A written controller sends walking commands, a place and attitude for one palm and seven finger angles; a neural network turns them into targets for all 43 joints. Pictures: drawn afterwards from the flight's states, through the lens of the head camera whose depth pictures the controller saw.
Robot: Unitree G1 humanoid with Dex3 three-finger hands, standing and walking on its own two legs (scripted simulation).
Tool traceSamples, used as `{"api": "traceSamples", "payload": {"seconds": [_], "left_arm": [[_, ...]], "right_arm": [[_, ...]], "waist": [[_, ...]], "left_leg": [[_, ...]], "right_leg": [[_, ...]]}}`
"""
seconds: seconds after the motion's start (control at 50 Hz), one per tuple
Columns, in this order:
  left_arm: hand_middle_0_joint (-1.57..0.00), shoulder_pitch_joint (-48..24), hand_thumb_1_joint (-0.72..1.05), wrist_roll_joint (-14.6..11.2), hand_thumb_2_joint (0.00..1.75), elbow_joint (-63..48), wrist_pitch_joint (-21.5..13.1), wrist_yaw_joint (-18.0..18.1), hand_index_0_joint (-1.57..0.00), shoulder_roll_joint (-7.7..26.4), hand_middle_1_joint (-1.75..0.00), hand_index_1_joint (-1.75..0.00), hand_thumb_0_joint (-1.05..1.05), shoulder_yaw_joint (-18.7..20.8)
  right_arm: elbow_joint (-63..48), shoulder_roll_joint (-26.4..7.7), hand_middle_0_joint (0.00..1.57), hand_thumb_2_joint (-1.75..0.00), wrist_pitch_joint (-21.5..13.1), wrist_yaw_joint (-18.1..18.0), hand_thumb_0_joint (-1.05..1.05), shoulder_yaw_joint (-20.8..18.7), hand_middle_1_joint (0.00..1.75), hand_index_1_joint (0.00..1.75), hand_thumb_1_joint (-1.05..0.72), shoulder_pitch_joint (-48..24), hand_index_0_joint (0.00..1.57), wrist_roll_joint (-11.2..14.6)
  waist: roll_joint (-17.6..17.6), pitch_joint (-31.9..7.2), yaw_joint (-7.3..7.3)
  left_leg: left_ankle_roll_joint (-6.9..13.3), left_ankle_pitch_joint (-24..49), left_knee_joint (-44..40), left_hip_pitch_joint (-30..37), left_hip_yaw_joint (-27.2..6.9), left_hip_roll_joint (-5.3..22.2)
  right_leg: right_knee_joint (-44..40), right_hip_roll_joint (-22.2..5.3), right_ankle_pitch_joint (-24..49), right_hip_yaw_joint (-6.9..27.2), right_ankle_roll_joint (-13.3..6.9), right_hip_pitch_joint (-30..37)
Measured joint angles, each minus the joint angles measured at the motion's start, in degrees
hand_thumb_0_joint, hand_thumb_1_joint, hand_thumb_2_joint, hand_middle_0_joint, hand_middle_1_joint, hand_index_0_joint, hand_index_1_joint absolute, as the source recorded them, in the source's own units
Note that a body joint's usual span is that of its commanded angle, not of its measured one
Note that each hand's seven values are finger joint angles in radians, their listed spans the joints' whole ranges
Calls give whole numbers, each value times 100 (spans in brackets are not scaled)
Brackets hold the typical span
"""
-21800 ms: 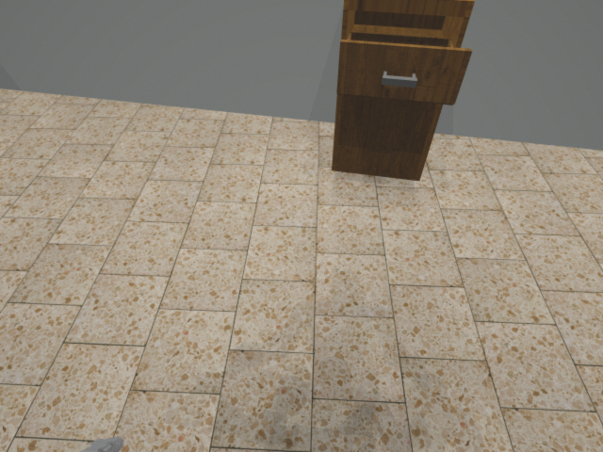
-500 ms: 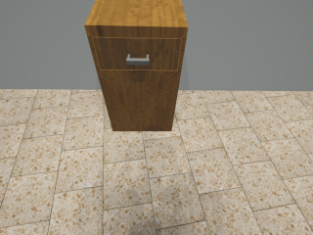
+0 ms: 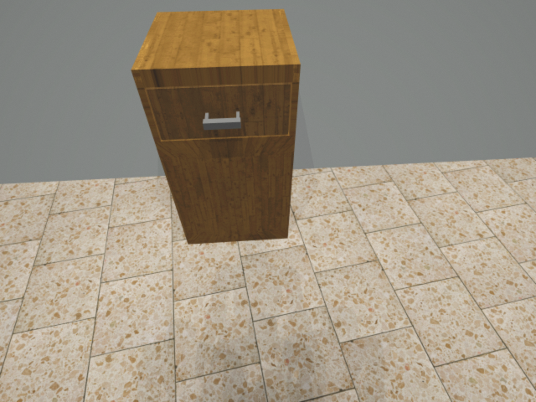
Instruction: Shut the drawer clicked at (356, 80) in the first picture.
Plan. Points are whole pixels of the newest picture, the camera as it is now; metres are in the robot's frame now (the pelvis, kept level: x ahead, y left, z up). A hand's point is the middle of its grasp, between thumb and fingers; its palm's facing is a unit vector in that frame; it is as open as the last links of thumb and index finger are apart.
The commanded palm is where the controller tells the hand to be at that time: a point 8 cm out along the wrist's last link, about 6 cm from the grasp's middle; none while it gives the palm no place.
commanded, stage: let the arm hang, fingers relaxed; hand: left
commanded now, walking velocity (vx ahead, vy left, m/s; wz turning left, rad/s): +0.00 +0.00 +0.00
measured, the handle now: (222, 119) +0.88 +0.18 -0.09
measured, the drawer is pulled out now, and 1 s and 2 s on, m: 0.00 0.00 0.00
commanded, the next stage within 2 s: look to check the result in 0.12 s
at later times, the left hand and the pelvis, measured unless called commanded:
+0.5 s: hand out of the picture +0.00 +0.15 -0.17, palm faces +0.04 -0.98 -0.19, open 7.4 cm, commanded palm none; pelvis +0.01 -0.01 +0.00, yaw +0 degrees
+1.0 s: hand out of the picture +0.03 +0.16 -0.17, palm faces +0.03 -0.97 -0.22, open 7.4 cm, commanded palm none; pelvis +0.02 -0.02 +0.00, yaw +0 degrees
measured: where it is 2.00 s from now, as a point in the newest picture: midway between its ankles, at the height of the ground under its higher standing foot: outside the picture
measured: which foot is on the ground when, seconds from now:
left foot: down 0.00-1.00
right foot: down 0.00-1.00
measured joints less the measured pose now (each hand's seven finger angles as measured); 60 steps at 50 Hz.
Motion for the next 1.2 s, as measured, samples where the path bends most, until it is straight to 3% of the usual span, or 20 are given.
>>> {"api": "traceSamples", "payload": {"seconds": [1.2], "left_arm": [[-20, -281, 91, -36, 90, 48, -67, -44, -20, 295, -30, -30, 0, 34]], "right_arm": [[145, -367, 20, -90, -29, -14, 0, 22, 29, 30, -91, -380, 20, 12]], "waist": [[28, 142, 22]], "left_leg": [[-191, -38, -249, 324, -63, 170]], "right_leg": [[-367, 185, 15, -49, -166, 374]]}}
